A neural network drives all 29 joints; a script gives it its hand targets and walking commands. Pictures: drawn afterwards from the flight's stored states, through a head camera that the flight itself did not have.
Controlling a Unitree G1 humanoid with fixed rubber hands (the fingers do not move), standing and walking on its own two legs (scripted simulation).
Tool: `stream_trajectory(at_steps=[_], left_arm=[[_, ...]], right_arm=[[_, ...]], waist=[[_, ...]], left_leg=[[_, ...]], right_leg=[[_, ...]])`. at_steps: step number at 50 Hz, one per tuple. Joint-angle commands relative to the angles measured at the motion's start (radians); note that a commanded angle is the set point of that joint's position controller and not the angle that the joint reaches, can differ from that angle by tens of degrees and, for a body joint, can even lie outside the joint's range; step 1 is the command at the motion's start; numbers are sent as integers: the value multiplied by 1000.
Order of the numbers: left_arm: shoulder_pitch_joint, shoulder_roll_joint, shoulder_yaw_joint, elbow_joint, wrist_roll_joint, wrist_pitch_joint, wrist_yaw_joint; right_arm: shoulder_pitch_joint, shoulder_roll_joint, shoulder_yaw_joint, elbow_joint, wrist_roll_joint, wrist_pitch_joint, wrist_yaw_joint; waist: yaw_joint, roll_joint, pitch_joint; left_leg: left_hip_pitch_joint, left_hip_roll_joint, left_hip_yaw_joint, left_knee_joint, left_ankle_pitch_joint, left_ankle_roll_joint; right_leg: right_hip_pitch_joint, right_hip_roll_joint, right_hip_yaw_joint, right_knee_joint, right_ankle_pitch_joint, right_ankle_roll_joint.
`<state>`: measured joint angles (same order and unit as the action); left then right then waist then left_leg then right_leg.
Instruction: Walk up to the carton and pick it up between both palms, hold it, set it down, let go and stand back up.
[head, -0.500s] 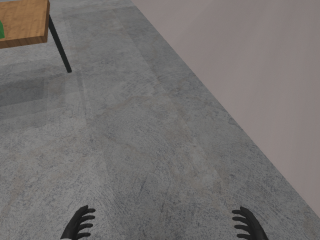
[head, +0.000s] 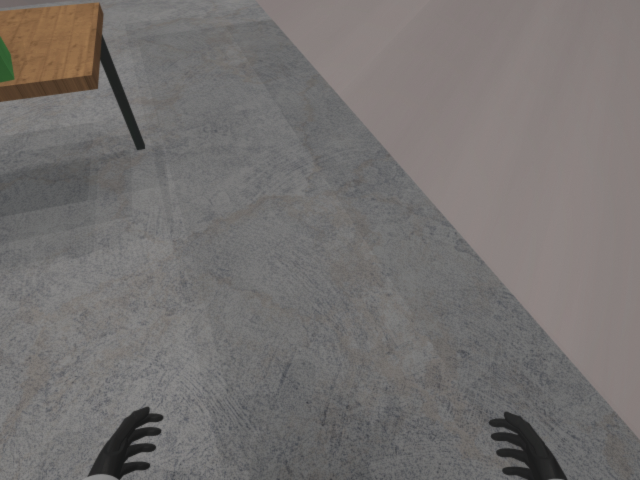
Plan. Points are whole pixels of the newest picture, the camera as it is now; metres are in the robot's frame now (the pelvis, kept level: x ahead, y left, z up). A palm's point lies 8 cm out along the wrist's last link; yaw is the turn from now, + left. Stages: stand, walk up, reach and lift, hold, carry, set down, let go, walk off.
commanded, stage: stand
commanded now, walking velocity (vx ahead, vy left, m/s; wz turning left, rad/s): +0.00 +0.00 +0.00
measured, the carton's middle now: out of the picture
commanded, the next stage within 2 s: walk up in 1.82 s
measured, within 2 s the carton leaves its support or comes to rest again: neither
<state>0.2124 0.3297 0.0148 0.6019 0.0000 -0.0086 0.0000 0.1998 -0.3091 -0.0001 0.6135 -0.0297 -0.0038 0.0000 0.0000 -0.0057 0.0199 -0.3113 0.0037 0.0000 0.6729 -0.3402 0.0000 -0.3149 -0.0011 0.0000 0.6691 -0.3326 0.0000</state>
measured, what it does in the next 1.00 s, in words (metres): stands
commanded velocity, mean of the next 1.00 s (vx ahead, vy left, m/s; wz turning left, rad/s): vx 0.00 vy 0.00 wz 0.00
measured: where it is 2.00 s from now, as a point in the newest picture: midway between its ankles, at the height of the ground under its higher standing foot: outside the picture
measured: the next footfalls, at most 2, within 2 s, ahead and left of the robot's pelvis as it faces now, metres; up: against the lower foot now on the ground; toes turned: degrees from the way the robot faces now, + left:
none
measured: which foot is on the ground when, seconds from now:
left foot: down 0.00-1.00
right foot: down 0.00-1.00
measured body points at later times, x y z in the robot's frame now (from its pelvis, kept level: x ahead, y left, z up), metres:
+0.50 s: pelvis -0.01 +0.00 +0.00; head -0.01 +0.00 +0.45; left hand +0.15 +0.28 -0.07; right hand +0.15 -0.28 -0.08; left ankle +0.01 +0.12 -0.72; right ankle +0.02 -0.12 -0.72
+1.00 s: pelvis -0.02 +0.00 +0.01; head -0.02 +0.00 +0.46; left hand +0.14 +0.28 -0.07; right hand +0.13 -0.28 -0.08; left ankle +0.01 +0.12 -0.72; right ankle +0.02 -0.12 -0.72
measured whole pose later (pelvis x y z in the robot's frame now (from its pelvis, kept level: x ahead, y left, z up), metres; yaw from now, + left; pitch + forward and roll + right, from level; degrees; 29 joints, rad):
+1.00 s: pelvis -0.02 +0.00 +0.01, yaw +0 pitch -2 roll +0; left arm 0.21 0.36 0.01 0.60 0.00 -0.01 0.00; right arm 0.20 -0.34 0.00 0.67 -0.02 -0.01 0.00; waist 0.00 -0.01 0.02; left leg -0.31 0.00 0.00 0.61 -0.28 0.00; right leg -0.31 0.00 0.00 0.61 -0.27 0.00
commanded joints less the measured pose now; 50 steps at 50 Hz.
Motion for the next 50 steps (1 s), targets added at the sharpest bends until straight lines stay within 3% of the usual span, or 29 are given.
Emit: stream_trajectory(at_steps=[1,2,4,9,10,18,22,24,25,28,30,34,38,40,45,50], left_arm=[[-54,158,63,-69,7,-38,-3],[-53,168,60,-66,9,-38,-2],[-46,164,61,-65,6,-39,-1],[-67,176,58,-64,8,-36,-6],[-60,176,61,-66,4,-36,-4],[-51,183,60,-55,5,-43,-6],[-58,181,56,-57,3,-41,-2],[-52,182,53,-52,3,-41,-5],[-44,197,59,-49,3,-40,-3],[-47,192,55,-47,2,-41,-3],[-60,195,55,-45,5,-41,-1],[-38,191,55,-39,0,-39,-6],[-43,186,51,-36,1,-39,-6],[-55,189,49,-34,5,-42,-5],[-37,192,52,-26,3,-42,-6],[-37,198,49,-21,1,-42,-6]], right_arm=[[-68,-174,-71,-76,13,-41,-1],[-52,-178,-73,-71,15,-39,-2],[-77,-192,-74,-75,14,-37,-4],[-66,-197,-77,-67,16,-40,2],[-70,-190,-69,-67,14,-40,3],[-56,-205,-72,-57,17,-46,0],[-72,-205,-68,-57,17,-47,5],[-58,-207,-69,-47,17,-45,2],[-58,-216,-67,-44,17,-43,4],[-61,-201,-65,-44,16,-44,3],[-58,-200,-64,-38,19,-44,7],[-60,-221,-70,-29,18,-45,4],[-65,-219,-69,-25,17,-44,7],[-56,-209,-65,-18,18,-46,9],[-50,-212,-64,-7,20,-47,9],[-59,-225,-68,-3,19,-46,9]], waist=[[2,5,-78],[-9,7,-89],[5,10,-80],[-6,15,-69],[4,-1,-85],[-4,13,-100],[7,14,-101],[0,-4,-92],[2,19,-89],[7,-3,-96],[-9,13,-97],[7,7,-91],[7,22,-105],[0,-2,-96],[4,26,-108],[2,8,-109]], left_leg=[[71,84,-95,-129,171,34],[89,82,-92,-125,183,33],[65,89,-102,-142,176,36],[59,86,-102,-146,155,33],[72,89,-105,-149,160,35],[83,91,-101,-149,173,33],[79,94,-106,-161,192,34],[85,95,-104,-163,167,34],[81,96,-105,-170,177,33],[75,98,-105,-175,162,34],[86,95,-104,-173,161,31],[74,102,-115,-190,144,36],[80,96,-108,-192,142,32],[76,96,-106,-194,120,30],[75,103,-109,-197,149,35],[78,103,-117,-209,126,35]], right_leg=[[78,-102,99,-146,169,-35],[71,-106,106,-141,177,-39],[83,-99,90,-143,171,-36],[74,-105,98,-155,157,-36],[80,-107,104,-156,152,-37],[92,-111,108,-163,171,-42],[105,-110,102,-162,172,-42],[88,-116,109,-175,159,-44],[92,-114,106,-169,166,-43],[95,-111,105,-178,145,-41],[87,-117,111,-185,155,-43],[91,-111,104,-187,129,-41],[92,-117,106,-194,130,-43],[89,-115,112,-202,115,-44],[109,-118,109,-201,151,-42],[102,-119,110,-213,128,-44]])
